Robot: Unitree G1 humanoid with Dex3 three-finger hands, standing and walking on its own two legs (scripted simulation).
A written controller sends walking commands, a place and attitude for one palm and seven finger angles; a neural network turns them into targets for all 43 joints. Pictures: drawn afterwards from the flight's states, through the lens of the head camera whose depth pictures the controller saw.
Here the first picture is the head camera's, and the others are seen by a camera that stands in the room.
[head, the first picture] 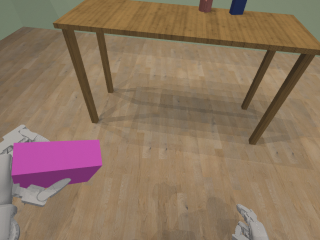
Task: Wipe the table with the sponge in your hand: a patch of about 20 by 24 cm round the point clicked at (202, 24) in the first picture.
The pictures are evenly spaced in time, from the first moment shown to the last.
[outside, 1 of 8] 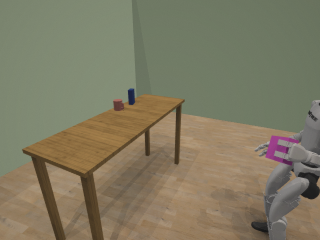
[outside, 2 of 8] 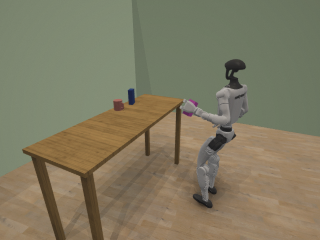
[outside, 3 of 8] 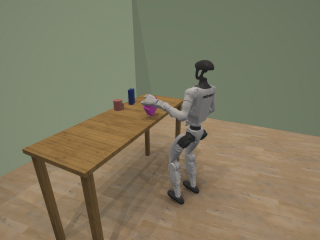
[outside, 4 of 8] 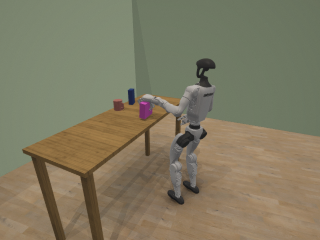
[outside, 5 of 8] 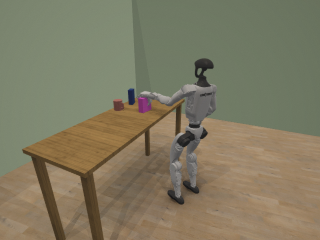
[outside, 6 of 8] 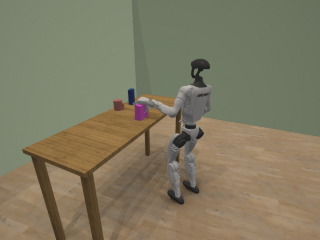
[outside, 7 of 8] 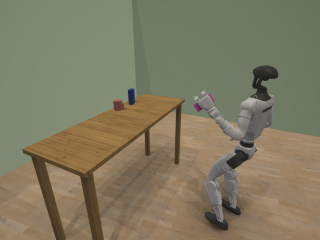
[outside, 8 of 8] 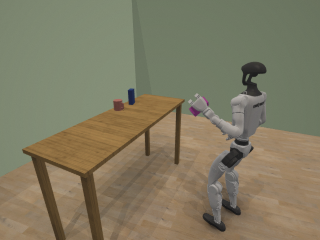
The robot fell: no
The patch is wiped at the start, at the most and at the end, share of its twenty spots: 0.00 1.00 1.00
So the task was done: yes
